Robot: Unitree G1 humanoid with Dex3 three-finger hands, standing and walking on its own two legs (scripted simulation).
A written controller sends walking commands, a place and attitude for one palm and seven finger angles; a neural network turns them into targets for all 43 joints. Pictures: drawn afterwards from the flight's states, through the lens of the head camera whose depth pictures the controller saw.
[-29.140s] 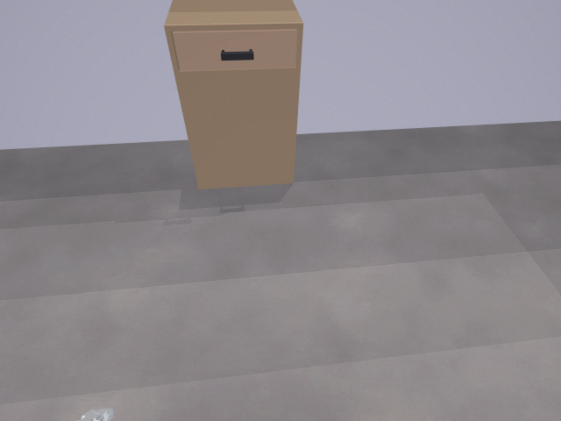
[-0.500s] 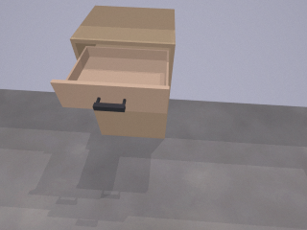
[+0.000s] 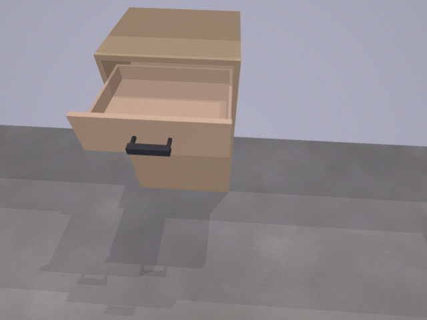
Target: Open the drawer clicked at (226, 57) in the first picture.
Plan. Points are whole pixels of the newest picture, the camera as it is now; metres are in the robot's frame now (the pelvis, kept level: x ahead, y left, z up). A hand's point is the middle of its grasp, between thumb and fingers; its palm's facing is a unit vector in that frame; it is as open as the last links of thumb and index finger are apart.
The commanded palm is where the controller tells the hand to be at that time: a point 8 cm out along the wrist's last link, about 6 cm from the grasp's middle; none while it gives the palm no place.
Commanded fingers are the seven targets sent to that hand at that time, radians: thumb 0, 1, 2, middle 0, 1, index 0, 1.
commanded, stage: look to check the result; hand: left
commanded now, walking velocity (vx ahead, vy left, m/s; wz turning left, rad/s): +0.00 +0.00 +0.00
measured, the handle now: (150, 144) +0.57 +0.22 -0.06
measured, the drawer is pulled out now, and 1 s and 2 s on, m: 0.30 0.30 0.30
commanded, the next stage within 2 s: stand and wait in 0.08 s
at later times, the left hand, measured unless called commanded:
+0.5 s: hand out of the picture +0.01 +0.17 -0.17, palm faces +0.04 -0.98 -0.21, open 7.4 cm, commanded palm none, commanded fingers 0.00 0.90 0.90 -0.20 -0.30 -0.20 -0.30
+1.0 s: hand out of the picture +0.03 +0.18 -0.17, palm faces +0.03 -0.97 -0.23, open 7.4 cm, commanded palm none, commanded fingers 0.00 0.90 0.90 -0.20 -0.30 -0.20 -0.30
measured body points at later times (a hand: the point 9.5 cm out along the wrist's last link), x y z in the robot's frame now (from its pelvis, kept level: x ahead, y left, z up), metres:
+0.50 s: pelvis +0.00 -0.01 +0.00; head +0.02 -0.02 +0.45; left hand +0.01 +0.22 -0.16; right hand +0.01 -0.23 -0.16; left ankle +0.01 +0.12 -0.74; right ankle +0.00 -0.11 -0.74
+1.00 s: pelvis +0.01 -0.01 +0.00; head +0.03 -0.02 +0.45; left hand +0.03 +0.23 -0.15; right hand +0.03 -0.25 -0.16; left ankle +0.01 +0.12 -0.74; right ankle +0.00 -0.11 -0.74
